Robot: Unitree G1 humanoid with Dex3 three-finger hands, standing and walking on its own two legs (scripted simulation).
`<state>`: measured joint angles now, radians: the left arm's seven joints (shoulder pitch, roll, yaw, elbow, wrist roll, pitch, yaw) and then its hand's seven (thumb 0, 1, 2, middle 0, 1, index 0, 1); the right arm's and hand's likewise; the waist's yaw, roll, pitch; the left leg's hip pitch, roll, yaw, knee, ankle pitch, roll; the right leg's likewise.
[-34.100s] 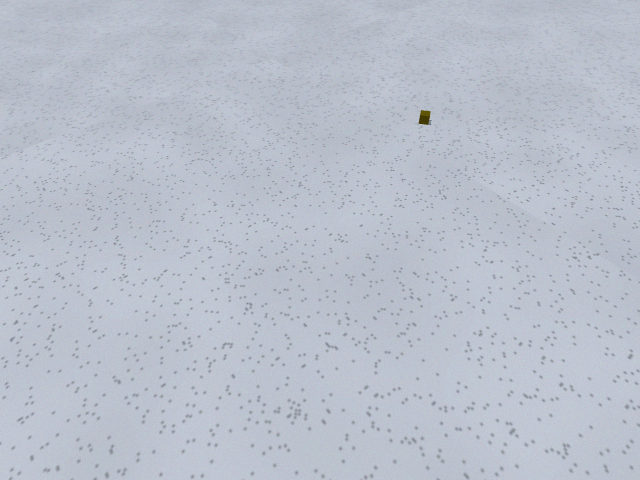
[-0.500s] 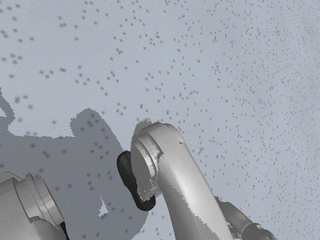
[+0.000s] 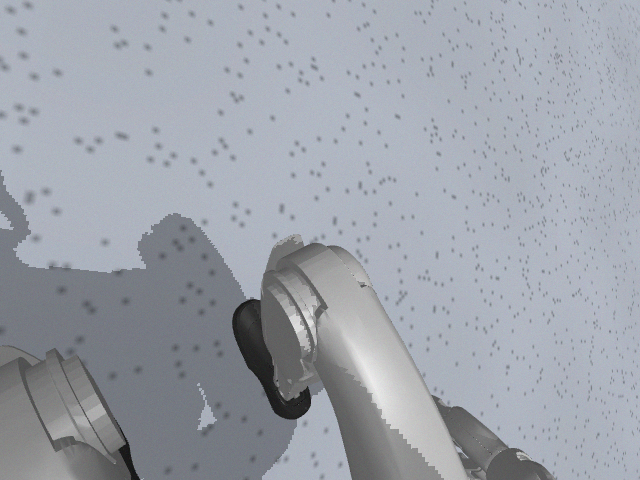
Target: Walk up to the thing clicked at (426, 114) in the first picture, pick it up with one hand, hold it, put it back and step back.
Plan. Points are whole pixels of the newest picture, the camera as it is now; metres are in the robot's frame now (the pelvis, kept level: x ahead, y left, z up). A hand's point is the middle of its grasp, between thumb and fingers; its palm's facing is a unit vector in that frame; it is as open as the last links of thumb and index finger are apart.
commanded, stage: close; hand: left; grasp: from above
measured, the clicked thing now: out of the picture +0.47 +0.38 -0.29
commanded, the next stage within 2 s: settle in 1.38 s
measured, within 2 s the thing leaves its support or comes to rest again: leaves its support in 1.80 s
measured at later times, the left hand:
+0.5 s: hand out of the picture +0.46 +0.37 -0.26, palm faces -0.43 -0.18 -0.89, open 10.0 cm
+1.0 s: hand out of the picture +0.46 +0.37 -0.26, palm faces -0.43 -0.18 -0.88, open 8.5 cm
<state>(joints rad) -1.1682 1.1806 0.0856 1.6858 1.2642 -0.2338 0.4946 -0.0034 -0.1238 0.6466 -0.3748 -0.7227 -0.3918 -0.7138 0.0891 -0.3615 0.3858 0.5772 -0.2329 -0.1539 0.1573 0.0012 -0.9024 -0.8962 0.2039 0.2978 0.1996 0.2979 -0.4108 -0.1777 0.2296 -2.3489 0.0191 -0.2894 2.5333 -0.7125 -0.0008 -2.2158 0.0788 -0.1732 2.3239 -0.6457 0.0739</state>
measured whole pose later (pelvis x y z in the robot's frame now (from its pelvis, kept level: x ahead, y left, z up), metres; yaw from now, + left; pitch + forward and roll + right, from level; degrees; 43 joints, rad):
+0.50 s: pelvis +0.00 +0.00 +0.00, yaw +0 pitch +28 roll -17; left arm -1.16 1.18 0.08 1.70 1.27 -0.24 0.52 0.00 0.13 0.45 -0.54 -0.61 -0.58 -0.57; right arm 0.08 -0.36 0.39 0.58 -0.24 -0.16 0.16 0.00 -0.89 -0.89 0.20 0.30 0.20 0.30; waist -0.41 -0.18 0.23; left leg -2.35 0.02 -0.29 2.54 -0.71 0.00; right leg -2.21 0.08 -0.18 2.33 -0.64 0.08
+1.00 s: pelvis +0.00 +0.00 +0.00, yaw +0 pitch +28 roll -17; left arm -1.16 1.17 0.09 1.69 1.26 -0.23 0.50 -0.01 0.31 0.26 -0.72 -0.44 -0.76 -0.40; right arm 0.08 -0.36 0.38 0.58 -0.23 -0.17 0.16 0.00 -0.89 -0.89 0.20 0.30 0.20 0.30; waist -0.41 -0.18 0.23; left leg -2.35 0.02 -0.29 2.53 -0.72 0.00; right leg -2.21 0.08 -0.17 2.32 -0.65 0.08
